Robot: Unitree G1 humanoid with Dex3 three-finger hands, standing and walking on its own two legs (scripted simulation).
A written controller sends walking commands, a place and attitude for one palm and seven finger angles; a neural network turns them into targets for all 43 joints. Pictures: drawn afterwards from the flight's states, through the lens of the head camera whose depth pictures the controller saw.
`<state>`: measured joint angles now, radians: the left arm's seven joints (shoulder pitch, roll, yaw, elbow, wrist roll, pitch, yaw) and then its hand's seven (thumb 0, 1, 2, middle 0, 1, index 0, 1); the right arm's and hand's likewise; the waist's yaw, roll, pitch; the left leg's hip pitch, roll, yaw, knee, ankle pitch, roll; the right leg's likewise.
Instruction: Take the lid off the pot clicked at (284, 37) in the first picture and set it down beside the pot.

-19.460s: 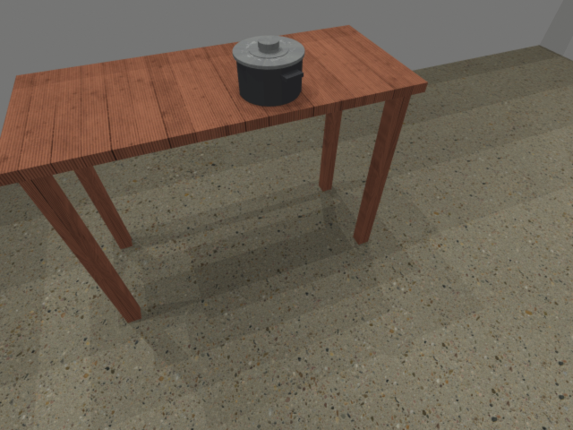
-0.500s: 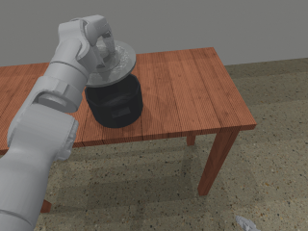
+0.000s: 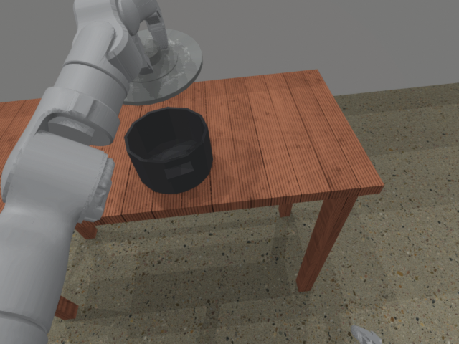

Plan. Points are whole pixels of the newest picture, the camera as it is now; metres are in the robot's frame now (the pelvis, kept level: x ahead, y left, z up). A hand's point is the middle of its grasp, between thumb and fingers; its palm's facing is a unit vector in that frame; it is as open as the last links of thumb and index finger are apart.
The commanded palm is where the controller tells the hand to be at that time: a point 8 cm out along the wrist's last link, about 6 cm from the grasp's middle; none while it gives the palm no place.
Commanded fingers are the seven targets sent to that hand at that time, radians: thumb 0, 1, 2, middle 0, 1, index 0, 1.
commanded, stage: lift the lid straight up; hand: left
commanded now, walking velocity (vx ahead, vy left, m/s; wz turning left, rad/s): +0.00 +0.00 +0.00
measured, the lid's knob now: (144, 53) +0.51 +0.12 +0.26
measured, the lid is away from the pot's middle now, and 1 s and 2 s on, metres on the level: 0.01 0.09 0.21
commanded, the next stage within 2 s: move the lid sideways beside the pot in 0.16 s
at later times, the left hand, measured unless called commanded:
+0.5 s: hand (121, 52) +0.47 +0.14 +0.29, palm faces -0.18 -0.11 -0.98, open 8.2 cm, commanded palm +0.46 +0.15 +0.35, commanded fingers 0.00 0.55 1.04 -0.80 -1.05 -0.81 -1.05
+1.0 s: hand (77, 64) +0.47 +0.21 +0.28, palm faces -0.21 -0.10 -0.97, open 8.2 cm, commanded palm +0.45 +0.21 +0.35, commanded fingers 0.00 0.55 1.04 -0.80 -1.05 -0.81 -1.05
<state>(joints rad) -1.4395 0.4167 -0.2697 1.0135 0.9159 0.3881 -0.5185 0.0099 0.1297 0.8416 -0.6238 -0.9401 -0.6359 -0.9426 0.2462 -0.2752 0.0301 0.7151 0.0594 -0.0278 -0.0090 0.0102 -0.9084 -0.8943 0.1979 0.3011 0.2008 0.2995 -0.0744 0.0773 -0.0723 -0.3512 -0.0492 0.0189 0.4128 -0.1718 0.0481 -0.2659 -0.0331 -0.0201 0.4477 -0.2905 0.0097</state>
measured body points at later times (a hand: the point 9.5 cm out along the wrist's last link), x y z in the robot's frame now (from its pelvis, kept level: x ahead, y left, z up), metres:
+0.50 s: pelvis -0.01 +0.00 +0.00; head +0.01 -0.03 +0.45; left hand +0.48 +0.14 +0.34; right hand +0.11 -0.26 -0.12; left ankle +0.02 +0.09 -0.74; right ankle -0.05 -0.12 -0.74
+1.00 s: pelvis -0.01 +0.01 +0.00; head +0.02 -0.01 +0.45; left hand +0.47 +0.21 +0.33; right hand +0.10 -0.25 -0.12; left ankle +0.02 +0.09 -0.74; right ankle -0.05 -0.12 -0.74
